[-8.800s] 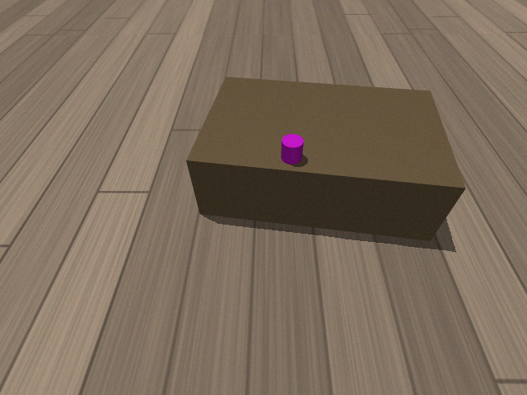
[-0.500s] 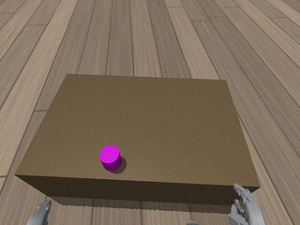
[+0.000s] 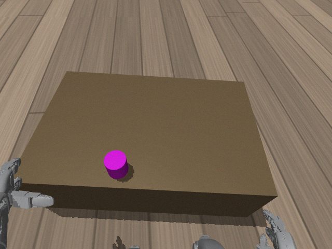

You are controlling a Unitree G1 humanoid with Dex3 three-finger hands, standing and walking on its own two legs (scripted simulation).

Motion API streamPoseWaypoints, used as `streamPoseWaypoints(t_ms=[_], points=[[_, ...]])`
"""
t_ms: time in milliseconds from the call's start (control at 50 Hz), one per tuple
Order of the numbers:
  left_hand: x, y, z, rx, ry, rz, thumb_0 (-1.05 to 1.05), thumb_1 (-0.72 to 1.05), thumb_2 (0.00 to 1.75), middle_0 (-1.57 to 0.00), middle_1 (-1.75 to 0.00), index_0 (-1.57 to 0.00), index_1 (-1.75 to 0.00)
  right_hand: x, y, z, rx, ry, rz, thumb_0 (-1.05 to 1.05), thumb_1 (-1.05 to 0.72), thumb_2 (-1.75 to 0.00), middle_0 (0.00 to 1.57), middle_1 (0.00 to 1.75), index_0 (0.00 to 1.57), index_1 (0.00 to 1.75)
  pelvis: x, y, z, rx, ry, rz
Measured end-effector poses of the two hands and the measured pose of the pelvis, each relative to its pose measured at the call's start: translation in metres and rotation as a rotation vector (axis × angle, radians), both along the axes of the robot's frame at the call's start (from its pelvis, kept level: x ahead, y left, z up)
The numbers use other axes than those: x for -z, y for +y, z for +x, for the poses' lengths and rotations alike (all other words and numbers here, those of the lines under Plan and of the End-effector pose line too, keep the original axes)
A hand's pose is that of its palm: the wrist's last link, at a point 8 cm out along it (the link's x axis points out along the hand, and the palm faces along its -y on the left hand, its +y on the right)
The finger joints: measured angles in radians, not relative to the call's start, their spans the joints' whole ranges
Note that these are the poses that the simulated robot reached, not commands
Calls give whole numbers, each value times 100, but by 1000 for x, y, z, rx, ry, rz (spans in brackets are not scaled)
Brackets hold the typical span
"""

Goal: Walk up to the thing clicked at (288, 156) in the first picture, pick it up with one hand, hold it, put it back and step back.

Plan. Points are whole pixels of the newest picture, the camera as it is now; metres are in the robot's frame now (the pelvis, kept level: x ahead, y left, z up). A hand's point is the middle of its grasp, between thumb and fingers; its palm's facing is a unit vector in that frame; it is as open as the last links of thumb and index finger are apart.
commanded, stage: go down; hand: left
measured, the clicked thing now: (116, 164) +0.48 +0.20 -0.31
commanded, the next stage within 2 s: none
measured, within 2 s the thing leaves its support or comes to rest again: neither
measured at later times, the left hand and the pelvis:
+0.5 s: hand (26, 168) +0.33 +0.36 -0.01, palm faces +0.22 -0.96 -0.19, open 17.4 cm; pelvis +0.00 +0.00 +0.00, yaw -1 degrees
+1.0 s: hand (25, 147) +0.38 +0.37 +0.00, palm faces +0.21 -0.97 -0.12, open 17.3 cm; pelvis -0.01 +0.00 -0.02, yaw -1 degrees
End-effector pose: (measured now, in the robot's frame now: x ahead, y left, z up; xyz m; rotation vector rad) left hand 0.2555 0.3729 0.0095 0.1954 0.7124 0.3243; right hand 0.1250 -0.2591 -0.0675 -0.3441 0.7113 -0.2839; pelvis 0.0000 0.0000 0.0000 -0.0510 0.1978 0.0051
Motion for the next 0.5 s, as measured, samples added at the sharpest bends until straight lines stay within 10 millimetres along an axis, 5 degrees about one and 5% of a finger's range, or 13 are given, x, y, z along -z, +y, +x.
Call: streamPoseWaypoints(t_ms=[120, 260, 500], points=[[-2, 9, 21, 57, -26, -63, -1, -50, 9, -7, -7, -6, -8, 5, -7, -30, 49, 82, -4, 1, -88, -89, 20, 30, 20, 30, -2, 6, 5, 19, 17, 2], [11, 11, 22, 87, -53, -78, -1, -55, 7, -8, -6, -7, -7, 14, -5, -54, 64, 179, 9, 1, -89, -90, 20, 30, 20, 30, 0, 10, 6, 35, 32, 5], [-2, 31, 41, 60, -214, -53, -2, -53, 7, -7, -4, -6, -5, 19, -5, -47, 4, 232, -15, 1, -89, -90, 20, 30, 20, 30, 4, 4, -3, 22, 48, 9]])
